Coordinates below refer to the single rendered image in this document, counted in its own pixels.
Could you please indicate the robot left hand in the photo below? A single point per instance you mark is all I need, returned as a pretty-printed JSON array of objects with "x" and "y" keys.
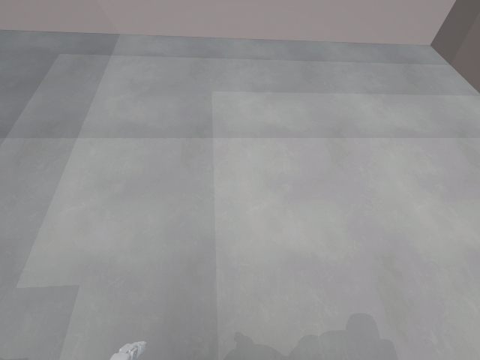
[{"x": 130, "y": 351}]

